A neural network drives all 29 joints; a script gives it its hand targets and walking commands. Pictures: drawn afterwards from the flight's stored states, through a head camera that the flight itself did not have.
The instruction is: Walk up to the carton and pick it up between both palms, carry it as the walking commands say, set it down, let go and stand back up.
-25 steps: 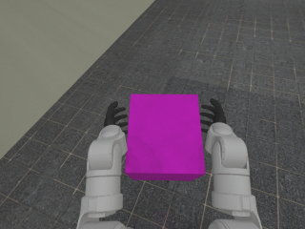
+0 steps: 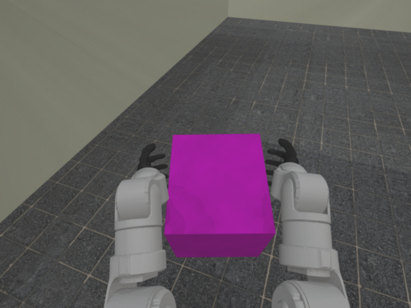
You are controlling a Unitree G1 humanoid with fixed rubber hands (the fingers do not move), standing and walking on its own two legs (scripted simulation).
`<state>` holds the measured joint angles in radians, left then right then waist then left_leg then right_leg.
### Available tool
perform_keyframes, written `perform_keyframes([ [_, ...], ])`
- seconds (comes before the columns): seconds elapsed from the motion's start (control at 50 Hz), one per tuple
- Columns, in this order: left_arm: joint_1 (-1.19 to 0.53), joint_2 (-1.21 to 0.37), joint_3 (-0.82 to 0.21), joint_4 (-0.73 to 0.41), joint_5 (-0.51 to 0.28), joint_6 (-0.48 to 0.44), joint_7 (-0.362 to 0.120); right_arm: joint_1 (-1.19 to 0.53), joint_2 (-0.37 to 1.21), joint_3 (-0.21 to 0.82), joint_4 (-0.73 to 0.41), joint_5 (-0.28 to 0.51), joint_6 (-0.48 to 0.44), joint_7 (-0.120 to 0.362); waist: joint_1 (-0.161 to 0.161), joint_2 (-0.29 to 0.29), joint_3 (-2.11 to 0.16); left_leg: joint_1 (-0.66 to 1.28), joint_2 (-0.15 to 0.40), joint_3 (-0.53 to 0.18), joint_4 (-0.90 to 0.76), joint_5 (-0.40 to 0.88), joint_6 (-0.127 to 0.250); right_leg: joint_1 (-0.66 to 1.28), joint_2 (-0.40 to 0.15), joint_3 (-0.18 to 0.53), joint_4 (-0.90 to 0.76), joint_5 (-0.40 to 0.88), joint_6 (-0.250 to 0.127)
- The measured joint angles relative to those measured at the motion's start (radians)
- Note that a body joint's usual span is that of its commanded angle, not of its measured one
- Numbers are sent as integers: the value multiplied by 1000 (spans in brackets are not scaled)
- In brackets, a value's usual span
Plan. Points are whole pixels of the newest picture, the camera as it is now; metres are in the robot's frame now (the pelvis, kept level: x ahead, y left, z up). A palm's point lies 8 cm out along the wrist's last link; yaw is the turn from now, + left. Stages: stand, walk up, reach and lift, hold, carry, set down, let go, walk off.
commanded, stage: carry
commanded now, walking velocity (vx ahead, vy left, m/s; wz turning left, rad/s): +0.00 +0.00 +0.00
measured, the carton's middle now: (216, 197) +0.34 +0.01 +0.03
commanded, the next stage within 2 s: none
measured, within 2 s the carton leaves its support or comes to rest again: neither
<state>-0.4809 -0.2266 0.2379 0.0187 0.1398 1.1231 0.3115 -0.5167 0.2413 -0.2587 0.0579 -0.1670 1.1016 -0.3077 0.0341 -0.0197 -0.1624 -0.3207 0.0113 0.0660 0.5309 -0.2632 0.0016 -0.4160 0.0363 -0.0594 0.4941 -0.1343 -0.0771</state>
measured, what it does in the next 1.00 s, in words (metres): stands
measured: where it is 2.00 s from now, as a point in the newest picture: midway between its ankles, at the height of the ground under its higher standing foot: outside the picture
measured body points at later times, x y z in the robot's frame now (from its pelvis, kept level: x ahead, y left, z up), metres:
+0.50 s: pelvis +0.00 +0.00 +0.00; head -0.01 +0.00 +0.45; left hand +0.35 +0.13 +0.10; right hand +0.35 -0.14 +0.10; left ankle +0.01 +0.12 -0.73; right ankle +0.07 -0.07 -0.73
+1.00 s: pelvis +0.03 +0.02 +0.00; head +0.01 +0.03 +0.45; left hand +0.37 +0.15 +0.10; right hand +0.37 -0.11 +0.10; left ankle +0.01 +0.12 -0.73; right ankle +0.08 -0.07 -0.73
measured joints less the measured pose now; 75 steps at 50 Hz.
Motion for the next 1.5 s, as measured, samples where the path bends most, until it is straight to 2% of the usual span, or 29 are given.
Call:
perform_keyframes([
  [0.06, -36, 4, 3, 58, 5, -11, 1, -4, 1, -17, 18, -17, -11, -9, 0, 16, 3, 5, 3, 1, 5, 1, 0, 8, 3, 0, -3, 4, -1],
  [0.16, -104, 25, 31, 169, 16, -36, -22, -18, -4, -31, 67, -17, -26, -18, -27, 9, 11, 1, 4, 3, 7, 5, -2, 2, 3, 3, 2, 8, -2],
  [0.24, -119, 31, 39, 188, 15, -55, -24, -26, -9, -32, 82, 0, -42, -24, -46, 0, 31, -3, 5, 4, 12, 7, -5, -3, 3, 2, 5, 11, -6],
  [0.34, -126, 24, 54, 210, 20, -90, -25, -50, -25, -33, 113, 9, -61, -26, -46, -2, 53, -12, 7, 4, 26, -1, -3, -11, 5, 4, 15, 7, -5],
  [0.4, -109, 22, 47, 165, 3, -93, -15, -47, -20, -28, 90, 21, -72, -31, -44, -6, 66, -15, 7, 4, 31, -7, -3, -14, 5, 4, 22, 1, -4],
  [0.44, -113, 19, 60, 188, 13, -110, -20, -57, -16, -43, 118, 10, -90, -24, -39, -4, 67, -15, 6, 3, 30, -9, -2, -15, 4, 5, 22, -2, -3],
  [0.64, -86, 25, 37, 135, -6, -120, -18, -18, 3, -27, 64, 15, -116, -28, -26, -2, 89, 4, 1, 2, 28, -34, 7, 0, 0, 7, 27, -29, 9],
  [0.8, -61, 14, 17, 113, -2, -129, -14, 4, -3, -18, 42, 20, -119, -19, -29, 1, 86, 26, -8, 4, 36, -57, 18, 17, -9, 10, 47, -56, 23],
  [0.86, -77, 16, 31, 185, 26, -149, -32, -12, -4, -40, 104, -7, -132, -5, -32, -1, 70, 34, -14, 4, 29, -57, 23, 22, -15, 11, 48, -62, 27],
  [0.88, -73, 20, 27, 187, 23, -144, -29, -10, -6, -36, 112, -4, -130, -7, -33, -1, 66, 37, -15, 4, 28, -58, 24, 24, -16, 11, 49, -64, 28],
  [0.92, -57, 22, 13, 125, -1, -125, -18, 7, -1, -18, 58, 17, -119, -19, -32, -2, 76, 38, -16, 7, 33, -62, 26, 24, -18, 13, 57, -69, 30],
  [0.98, -77, 20, 24, 165, 17, -141, -27, -8, -2, -36, 89, 1, -133, -8, -29, -1, 70, 37, -17, 6, 36, -64, 28, 24, -20, 11, 58, -70, 33],
  [1.04, -67, 19, 18, 136, 2, -130, -19, 2, -2, -24, 60, 15, -122, -18, -26, 1, 76, 40, -17, 7, 41, -67, 29, 29, -21, 11, 60, -72, 34],
  [1.1, -92, 28, 36, 223, 32, -151, -37, -24, -5, -47, 148, -18, -143, 1, -28, 1, 65, 46, -18, 7, 39, -67, 31, 35, -22, 10, 58, -71, 36],
  [1.26, -82, 27, 20, 173, 8, -142, -23, -3, 0, -37, 91, 8, -139, -15, -24, -3, 88, 49, -21, 10, 44, -65, 35, 38, -26, 12, 61, -68, 39],
  [1.32, -102, 30, 37, 249, 41, -165, -42, -27, -5, -55, 165, -23, -157, 3, -24, -1, 73, 46, -21, 13, 39, -62, 37, 35, -27, 14, 56, -63, 41],
  [1.4, -88, 30, 26, 191, 12, -148, -26, -11, 3, -43, 110, 1, -144, -14, -25, -4, 89, 47, -21, 16, 43, -61, 37, 35, -28, 16, 62, -63, 41],
  [1.5, -118, 37, 36, 239, 31, -163, -35, -37, -3, -59, 160, -12, -164, -3, -25, -8, 88, 41, -21, 18, 43, -56, 37, 28, -29, 17, 61, -57, 40],
])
